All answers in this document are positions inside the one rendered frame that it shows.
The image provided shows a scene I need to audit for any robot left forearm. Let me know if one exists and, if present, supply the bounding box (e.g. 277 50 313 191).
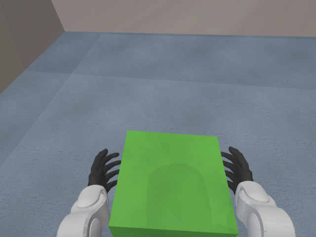
57 185 111 237

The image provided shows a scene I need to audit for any carton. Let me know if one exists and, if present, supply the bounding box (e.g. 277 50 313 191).
109 130 239 237

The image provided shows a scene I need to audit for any robot right hand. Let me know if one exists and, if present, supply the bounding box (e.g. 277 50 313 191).
221 147 253 195

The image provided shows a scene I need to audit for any robot left hand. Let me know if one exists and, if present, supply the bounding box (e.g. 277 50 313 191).
88 149 121 194

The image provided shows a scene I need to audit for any robot right forearm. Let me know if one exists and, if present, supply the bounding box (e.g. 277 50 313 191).
235 181 296 237

